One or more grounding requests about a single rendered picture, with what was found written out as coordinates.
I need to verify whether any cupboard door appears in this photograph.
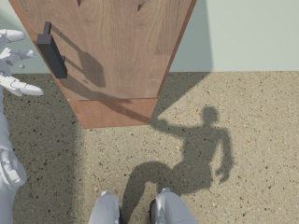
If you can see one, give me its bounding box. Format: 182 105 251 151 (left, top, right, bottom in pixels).
15 0 192 101

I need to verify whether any handle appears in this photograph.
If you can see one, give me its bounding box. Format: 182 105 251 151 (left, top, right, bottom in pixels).
36 21 67 78

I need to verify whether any left robot forearm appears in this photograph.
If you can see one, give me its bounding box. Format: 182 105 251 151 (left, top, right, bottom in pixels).
0 91 13 152

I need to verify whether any right robot shin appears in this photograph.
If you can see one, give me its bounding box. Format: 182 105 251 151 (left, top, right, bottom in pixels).
155 188 171 224

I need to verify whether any robot right thigh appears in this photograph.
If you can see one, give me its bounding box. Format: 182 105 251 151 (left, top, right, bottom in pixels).
155 192 198 224

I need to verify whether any left robot upper arm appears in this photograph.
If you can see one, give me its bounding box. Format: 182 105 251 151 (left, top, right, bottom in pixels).
0 149 27 224

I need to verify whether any left robot hand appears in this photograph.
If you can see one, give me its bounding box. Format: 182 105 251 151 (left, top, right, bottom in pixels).
0 29 44 97

